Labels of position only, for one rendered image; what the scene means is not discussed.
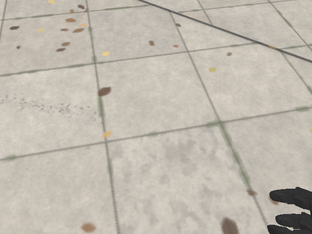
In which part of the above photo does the right robot hand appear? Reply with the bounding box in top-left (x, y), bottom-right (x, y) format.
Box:
top-left (267, 187), bottom-right (312, 234)

